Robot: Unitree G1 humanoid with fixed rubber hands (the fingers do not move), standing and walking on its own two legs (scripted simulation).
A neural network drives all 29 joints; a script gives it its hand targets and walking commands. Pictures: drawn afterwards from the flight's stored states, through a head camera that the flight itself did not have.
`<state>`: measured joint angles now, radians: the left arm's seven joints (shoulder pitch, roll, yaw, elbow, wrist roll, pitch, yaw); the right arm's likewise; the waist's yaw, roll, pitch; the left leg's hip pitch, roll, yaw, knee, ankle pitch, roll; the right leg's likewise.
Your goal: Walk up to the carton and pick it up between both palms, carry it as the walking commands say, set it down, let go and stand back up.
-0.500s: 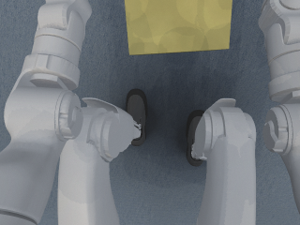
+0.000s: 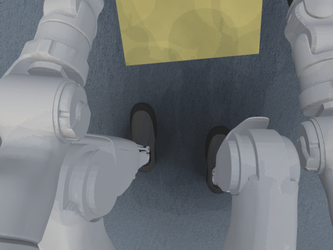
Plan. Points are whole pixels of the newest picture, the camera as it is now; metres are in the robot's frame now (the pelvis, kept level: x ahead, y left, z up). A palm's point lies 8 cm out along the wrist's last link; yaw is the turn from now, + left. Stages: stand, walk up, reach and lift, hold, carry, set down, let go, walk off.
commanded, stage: reach and lift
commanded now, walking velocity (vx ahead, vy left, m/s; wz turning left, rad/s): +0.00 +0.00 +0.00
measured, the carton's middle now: out of the picture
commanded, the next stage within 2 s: none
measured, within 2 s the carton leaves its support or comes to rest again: leaves its support in 1.54 s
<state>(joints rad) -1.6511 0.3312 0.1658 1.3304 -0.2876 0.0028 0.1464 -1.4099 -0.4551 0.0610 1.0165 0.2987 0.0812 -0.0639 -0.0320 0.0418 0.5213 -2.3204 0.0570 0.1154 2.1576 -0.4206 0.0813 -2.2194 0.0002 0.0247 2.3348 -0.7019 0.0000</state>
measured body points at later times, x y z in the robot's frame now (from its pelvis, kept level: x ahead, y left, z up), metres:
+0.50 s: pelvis +0.00 +0.00 +0.00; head +0.39 -0.04 +0.21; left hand +0.57 +0.13 -0.20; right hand +0.53 -0.20 -0.22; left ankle +0.16 +0.10 -0.32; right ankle +0.08 -0.11 -0.32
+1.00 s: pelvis +0.00 +0.00 +0.00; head +0.39 -0.03 +0.21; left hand +0.57 +0.13 -0.20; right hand +0.54 -0.19 -0.22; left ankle +0.15 +0.10 -0.32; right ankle +0.08 -0.11 -0.32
